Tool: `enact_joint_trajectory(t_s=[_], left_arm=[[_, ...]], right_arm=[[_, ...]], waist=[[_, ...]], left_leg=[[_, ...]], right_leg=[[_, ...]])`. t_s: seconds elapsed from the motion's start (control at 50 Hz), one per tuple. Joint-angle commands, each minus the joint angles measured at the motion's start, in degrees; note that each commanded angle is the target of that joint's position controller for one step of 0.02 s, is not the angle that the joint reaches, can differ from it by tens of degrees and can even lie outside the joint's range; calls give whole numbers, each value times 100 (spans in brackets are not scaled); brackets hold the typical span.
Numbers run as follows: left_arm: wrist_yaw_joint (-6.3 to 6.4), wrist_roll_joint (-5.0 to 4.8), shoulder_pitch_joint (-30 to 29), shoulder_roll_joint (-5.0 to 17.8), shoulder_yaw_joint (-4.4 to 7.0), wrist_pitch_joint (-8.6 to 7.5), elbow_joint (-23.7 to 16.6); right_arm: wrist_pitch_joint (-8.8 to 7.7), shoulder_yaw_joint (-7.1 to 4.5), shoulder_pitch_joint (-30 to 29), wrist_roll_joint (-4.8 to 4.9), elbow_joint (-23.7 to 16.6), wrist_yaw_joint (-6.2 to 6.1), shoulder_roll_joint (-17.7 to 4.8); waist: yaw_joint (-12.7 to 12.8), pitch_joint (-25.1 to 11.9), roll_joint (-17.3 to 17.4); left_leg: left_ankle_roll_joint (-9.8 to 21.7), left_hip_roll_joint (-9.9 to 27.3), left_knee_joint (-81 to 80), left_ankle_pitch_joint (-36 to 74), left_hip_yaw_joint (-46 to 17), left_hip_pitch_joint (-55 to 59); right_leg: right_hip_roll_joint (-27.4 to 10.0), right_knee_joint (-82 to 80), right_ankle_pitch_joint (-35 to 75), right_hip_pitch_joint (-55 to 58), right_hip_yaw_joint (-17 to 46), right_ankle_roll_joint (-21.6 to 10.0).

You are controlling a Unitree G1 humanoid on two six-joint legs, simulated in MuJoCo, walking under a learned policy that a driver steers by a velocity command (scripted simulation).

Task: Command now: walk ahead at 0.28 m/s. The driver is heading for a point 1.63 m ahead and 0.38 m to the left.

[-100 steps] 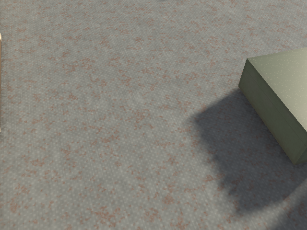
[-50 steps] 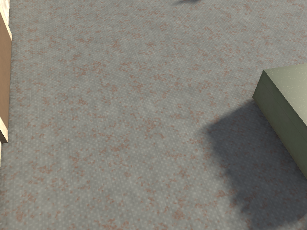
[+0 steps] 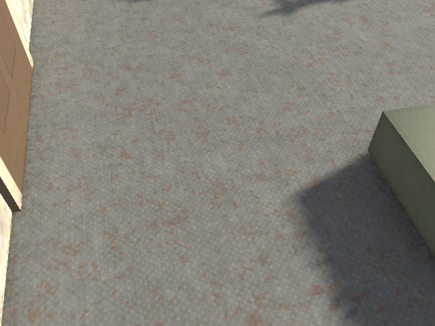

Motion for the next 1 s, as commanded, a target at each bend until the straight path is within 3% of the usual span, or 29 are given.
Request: enact_joint_trajectory(t_s=[0.02,0.06,0.1,0.14,0.16,0.18,0.2,0.22,0.24,0.26,0.28,0.32,0.42,0.44,0.5,0.54,0.56,0.58,0.6,0.62,0.64,0.66,0.68,0.7,0.72,0.78,0.86,0.92,1.0], left_arm=[[182,23,-489,426,63,-355,-596],[122,-100,-796,821,161,-230,-733],[63,-110,-676,1117,271,-93,-705],[-141,-59,-777,1167,244,83,-723],[-213,30,-659,904,173,121,-717],[-245,106,-489,382,-8,77,-650],[-343,44,-588,-77,-112,-110,-986],[-367,-46,-1471,186,-25,-269,-1130],[-307,-143,-1480,355,16,-333,-1095],[-241,-147,-1251,554,89,-340,-953],[-205,-98,-1146,506,96,-322,-937],[-254,-83,-1216,299,42,-244,-1011],[-460,-14,-2104,-35,-141,-132,-1394],[-492,52,-2398,-87,-192,-104,-1546],[-487,63,-2710,234,-156,30,-1769],[-436,26,-2963,313,-107,104,-1828],[-366,-814,-2444,478,-34,-25,-1796],[-316,-825,-1821,532,-2,-174,-1643],[-210,-716,-794,872,176,-205,-1403],[-87,-490,378,1406,315,-118,-1147],[-92,-300,814,1718,349,-28,-847],[-136,-263,950,1074,190,41,-849],[-135,-321,409,727,76,30,-852],[-144,-404,-153,518,17,-12,-894],[-178,-373,-360,311,-53,-90,-842],[-195,-279,-530,171,-21,-225,-625],[-123,-208,-582,568,42,-307,-481],[-18,-206,-364,789,69,-261,-436],[48,-346,232,1108,147,-63,-297]], right_arm=[[-182,-112,-51,-93,-573,-88,-129],[-107,-111,-117,-44,-697,-18,-70],[-197,-26,-189,101,-752,89,73],[-418,-32,461,195,-432,143,-85],[-553,-51,551,167,-469,106,-231],[-691,-137,957,98,-487,72,-541],[-797,-292,1525,115,-577,-7,-1275],[-817,-288,1485,12,-564,-20,-1208],[-794,-233,995,80,-614,-55,-905],[-749,-109,740,91,-763,-67,-532],[-715,28,717,51,-765,-74,-237],[-649,148,435,10,-882,-80,10],[-590,139,955,131,-609,94,-243],[-562,154,1335,83,-453,125,-262],[-543,166,1618,50,-194,222,-336],[-517,188,1367,50,-124,292,-301],[-431,108,1062,752,-284,-106,-442],[-370,72,1141,690,-142,-267,-673],[-358,42,921,563,-218,-350,-800],[-419,114,783,378,-408,-398,-574],[-476,323,1684,427,-416,-420,459],[-587,215,1580,591,-324,-407,48],[-590,90,934,760,-500,-435,-193],[-549,74,460,692,-630,-479,-206],[-465,1,206,636,-685,-492,-178],[-167,-98,502,717,-632,-422,169],[-23,-191,-125,514,-1012,-380,-53],[-149,-110,-842,504,-1271,-209,22],[-227,-43,-1777,528,-1647,40,-54]], waist=[[-169,364,-356],[-194,296,-286],[-137,246,-258],[-427,384,135],[-448,210,189],[-618,-96,457],[-782,-325,1570],[-1136,775,1363],[-994,918,1199],[-834,806,1071],[-688,680,884],[-419,656,573],[-720,565,573],[-825,606,572],[-776,754,726],[-522,632,897],[-313,915,862],[71,437,1126],[696,-211,1383],[1115,-1348,961],[446,-2355,-1217],[651,-2521,-1277],[464,-1330,-954],[271,-691,-386],[87,-328,-182],[-315,148,-409],[-487,568,-207],[-271,628,-62],[91,757,149]], left_leg=[[144,324,1149,101,-160,-1291],[72,201,-351,220,375,-317],[26,100,-1420,403,478,251],[59,31,-2713,2067,526,1061],[124,96,-2577,2183,313,1605],[406,509,-2373,2063,-204,2080],[1986,2119,-3183,2097,-2882,2710],[2154,2446,-3954,-243,-3677,2266],[1798,2126,-4088,-1214,-3125,2218],[1628,1834,-4079,-800,-2600,2096],[1511,1736,-4086,83,-2070,1937],[1300,1511,-4251,1305,-1251,1592],[1297,1142,-4298,3164,-204,1438],[1334,1215,-4311,3416,-202,1524],[1412,1477,-4070,3980,-487,2156],[1296,1476,-4086,4265,-431,1527],[1004,1041,-3489,6208,-261,1932],[777,1093,-2700,7682,-246,1719],[531,1041,-1659,7814,-297,1152],[327,749,-187,5677,-214,37],[-103,-318,2079,10,-38,-1670],[-52,-202,3011,-412,-836,-2108],[-24,104,3146,106,-542,-2581],[37,407,2963,732,-322,-2453],[71,554,2846,1065,-259,-2189],[272,783,2550,1346,-343,-1868],[136,855,1901,2158,-266,-2306],[165,750,360,3051,139,-2095],[288,668,-653,2958,327,-2663]], right_leg=[[-1653,-1565,-1829,55,1826,-876],[-1072,-1436,-978,-235,943,-557],[-991,-1064,-804,-296,752,-644],[-1182,-508,-1358,-654,1029,-982],[-1080,-41,-1425,-981,1085,-978],[-743,962,-1586,-1359,891,-759],[323,2596,-2016,-2503,228,-239],[194,3520,-2048,-3875,1001,-294],[-15,4346,-1567,-4384,933,-402],[-57,4945,-1219,-4330,726,-391],[-156,5013,-855,-4103,716,-381],[-398,4741,-235,-3747,520,-212],[-462,2832,585,-3198,-226,249],[-437,2627,610,-3155,-350,252],[-327,2043,677,-3442,-231,137],[-81,1954,618,-2318,-435,53],[196,1486,354,-2333,-557,48],[301,1338,814,-1187,-577,-55],[-4,1274,1449,293,-132,-293],[-1077,1620,1978,2255,967,-526],[-2611,1024,2135,3834,3113,-1251],[-2594,216,1381,3486,3954,-1211],[-2400,-31,818,2529,2957,-967],[-2205,-304,756,1494,2187,-775],[-2003,-616,622,728,1640,-666],[-1619,-1095,673,-82,554,-559],[-1567,-1282,1319,-650,-428,-659],[-1364,-1262,1365,-499,-857,-525],[-1756,-1116,1458,941,-890,-532]])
